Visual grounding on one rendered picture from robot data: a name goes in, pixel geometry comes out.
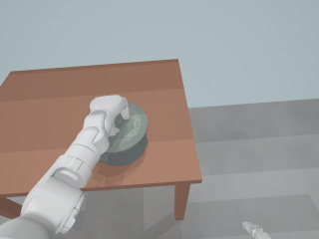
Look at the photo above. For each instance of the pot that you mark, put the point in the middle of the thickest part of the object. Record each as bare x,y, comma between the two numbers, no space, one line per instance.
126,157

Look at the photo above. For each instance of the robot right hand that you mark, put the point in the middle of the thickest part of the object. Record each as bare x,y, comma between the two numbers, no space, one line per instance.
255,231

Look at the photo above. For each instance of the knob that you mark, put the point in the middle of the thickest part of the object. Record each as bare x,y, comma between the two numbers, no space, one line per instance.
119,121

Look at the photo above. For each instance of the left robot forearm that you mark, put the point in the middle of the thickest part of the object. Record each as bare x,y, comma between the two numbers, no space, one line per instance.
76,164

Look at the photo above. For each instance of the robot left upper arm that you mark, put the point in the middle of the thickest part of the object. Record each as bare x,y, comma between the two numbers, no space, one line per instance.
53,209

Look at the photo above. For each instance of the lid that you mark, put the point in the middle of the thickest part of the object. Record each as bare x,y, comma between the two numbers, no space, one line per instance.
130,133

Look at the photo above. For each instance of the table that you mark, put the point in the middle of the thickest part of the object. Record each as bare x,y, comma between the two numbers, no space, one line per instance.
42,111

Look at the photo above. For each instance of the robot left hand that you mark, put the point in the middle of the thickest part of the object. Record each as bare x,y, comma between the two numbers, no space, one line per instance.
115,104

